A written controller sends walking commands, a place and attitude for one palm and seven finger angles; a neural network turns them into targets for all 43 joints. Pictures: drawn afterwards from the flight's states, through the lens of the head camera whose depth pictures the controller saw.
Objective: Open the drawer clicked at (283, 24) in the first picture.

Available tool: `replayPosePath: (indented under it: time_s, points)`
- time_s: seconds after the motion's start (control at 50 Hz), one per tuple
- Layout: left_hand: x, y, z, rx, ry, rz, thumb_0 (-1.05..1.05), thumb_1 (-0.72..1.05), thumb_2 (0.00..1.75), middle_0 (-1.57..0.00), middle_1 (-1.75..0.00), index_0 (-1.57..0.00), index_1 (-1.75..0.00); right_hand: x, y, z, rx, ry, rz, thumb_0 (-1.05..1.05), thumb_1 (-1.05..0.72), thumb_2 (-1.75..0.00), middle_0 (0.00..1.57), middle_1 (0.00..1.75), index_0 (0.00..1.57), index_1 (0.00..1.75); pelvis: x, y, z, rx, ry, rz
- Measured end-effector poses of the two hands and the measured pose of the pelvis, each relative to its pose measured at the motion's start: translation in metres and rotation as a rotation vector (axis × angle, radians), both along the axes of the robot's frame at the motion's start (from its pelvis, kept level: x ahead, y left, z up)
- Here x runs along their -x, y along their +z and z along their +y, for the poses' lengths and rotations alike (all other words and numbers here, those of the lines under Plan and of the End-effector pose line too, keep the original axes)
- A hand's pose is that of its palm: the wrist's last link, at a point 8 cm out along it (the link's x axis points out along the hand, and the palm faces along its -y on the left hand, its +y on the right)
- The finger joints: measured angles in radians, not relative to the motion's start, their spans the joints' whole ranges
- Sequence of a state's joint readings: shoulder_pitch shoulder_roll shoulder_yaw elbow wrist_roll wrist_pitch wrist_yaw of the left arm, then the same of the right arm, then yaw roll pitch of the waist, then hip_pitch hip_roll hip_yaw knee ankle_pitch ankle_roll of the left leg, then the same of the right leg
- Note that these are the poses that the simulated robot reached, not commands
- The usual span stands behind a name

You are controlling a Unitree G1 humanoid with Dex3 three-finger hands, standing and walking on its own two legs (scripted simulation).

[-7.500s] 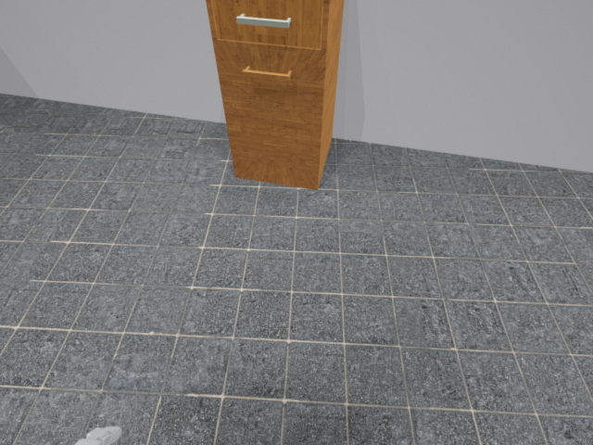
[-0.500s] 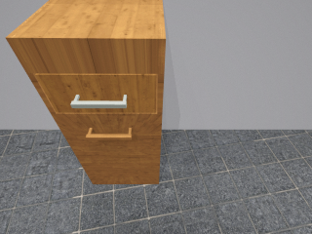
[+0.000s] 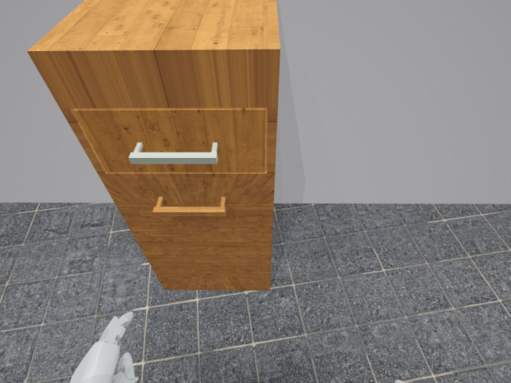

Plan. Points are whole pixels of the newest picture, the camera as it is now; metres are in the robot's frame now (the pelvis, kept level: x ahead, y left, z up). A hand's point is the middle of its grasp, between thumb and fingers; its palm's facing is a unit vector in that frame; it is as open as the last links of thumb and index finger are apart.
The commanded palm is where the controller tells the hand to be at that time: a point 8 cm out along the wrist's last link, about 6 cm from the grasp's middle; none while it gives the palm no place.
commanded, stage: raise the hand with hooked fingers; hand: left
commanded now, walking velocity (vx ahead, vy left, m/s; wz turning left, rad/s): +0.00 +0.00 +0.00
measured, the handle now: (175, 152) +0.55 +0.21 +0.03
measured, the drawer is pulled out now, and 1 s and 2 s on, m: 0.00 0.00 0.00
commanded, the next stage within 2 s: move the hooked fingers above the handle in 1.74 s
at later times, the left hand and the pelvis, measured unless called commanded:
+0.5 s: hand (117, 318) +0.21 +0.23 +0.00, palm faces +0.11 -0.07 -0.99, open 10.0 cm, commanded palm +0.18 +0.23 +0.06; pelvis -0.01 -0.04 -0.03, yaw +1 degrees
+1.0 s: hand (117, 250) +0.28 +0.23 +0.08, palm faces +0.12 -0.09 -0.99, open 12.9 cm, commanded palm +0.25 +0.23 +0.14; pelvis +0.02 -0.02 +0.00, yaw +0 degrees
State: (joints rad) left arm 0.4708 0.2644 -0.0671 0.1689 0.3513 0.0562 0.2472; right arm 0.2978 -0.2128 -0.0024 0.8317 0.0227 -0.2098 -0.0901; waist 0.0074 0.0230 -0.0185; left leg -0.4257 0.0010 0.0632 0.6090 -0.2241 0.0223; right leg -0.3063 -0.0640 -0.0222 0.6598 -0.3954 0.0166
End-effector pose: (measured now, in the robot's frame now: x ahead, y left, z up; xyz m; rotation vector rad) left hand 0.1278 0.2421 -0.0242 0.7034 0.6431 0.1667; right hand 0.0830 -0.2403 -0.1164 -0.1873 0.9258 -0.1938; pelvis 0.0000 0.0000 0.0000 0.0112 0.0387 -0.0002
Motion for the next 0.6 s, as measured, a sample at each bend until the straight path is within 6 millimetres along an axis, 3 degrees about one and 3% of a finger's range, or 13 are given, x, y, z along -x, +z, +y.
replayPosePath:
  time_s: [0.06,0.12,0.2,0.3,0.36,0.44,0.6]
  points:
    - [-0.043,0.038,-0.002,-0.335,-0.171,-0.204,0.01,0.81,0.86,-0.21,-0.36,-0.21,-0.36,-0.039,0.006,-0.007,0.009,0.041,-0.137,0.01,-0.9,-0.9,0.2,0.3,0.2,0.3,0.009,-0.009,-0.005,0.0,-0.01,0.051]
    - [-0.058,0.051,-0.009,-0.589,-0.282,-0.295,0.01,0.76,0.83,-0.21,-0.39,-0.21,-0.39,-0.075,0.016,-0.013,0.004,0.084,-0.222,0.01,-0.9,-0.9,0.2,0.3,0.2,0.3,0.016,-0.019,-0.012,-0.007,-0.036,0.091]
    - [-0.041,0.042,-0.024,-0.7,-0.372,-0.272,0.0,0.67,0.8,-0.21,-0.45,-0.22,-0.45,-0.11,0.027,-0.017,0.005,0.153,-0.262,0.01,-0.9,-0.9,0.2,0.3,0.2,0.3,0.02,-0.027,-0.02,-0.012,-0.041,0.109]
    - [-0.01,0.034,-0.027,-0.699,-0.373,-0.232,0.0,0.55,0.75,-0.23,-0.52,-0.24,-0.52,-0.136,0.03,-0.014,0.04,0.235,-0.259,0.01,-0.9,-0.9,0.2,0.3,0.2,0.3,0.02,-0.031,-0.031,0.0,-0.006,0.101]
    - [-0.013,0.041,-0.021,-0.733,-0.367,-0.278,0.0,0.47,0.72,-0.25,-0.57,-0.25,-0.57,-0.144,0.023,-0.008,0.047,0.273,-0.249,0.01,-0.9,-0.9,0.2,0.3,0.2,0.3,0.019,-0.035,-0.036,0.011,0.015,0.098]
    - [-0.037,0.061,-0.015,-0.782,-0.343,-0.352,0.0,0.38,0.68,-0.26,-0.63,-0.26,-0.63,-0.143,0.012,0.003,0.008,0.281,-0.224,0.01,-0.9,-0.9,0.2,0.3,0.2,0.3,0.016,-0.038,-0.038,0.021,0.028,0.091]
    - [-0.077,0.096,-0.016,-0.753,-0.345,-0.302,0.0,0.2,0.6,-0.27,-0.75,-0.27,-0.74,-0.112,0.002,0.008,-0.075,0.2,-0.112,0.01,-0.9,-0.9,0.2,0.3,0.2,0.3,0.001,-0.019,-0.034,0.006,0.004,0.068]
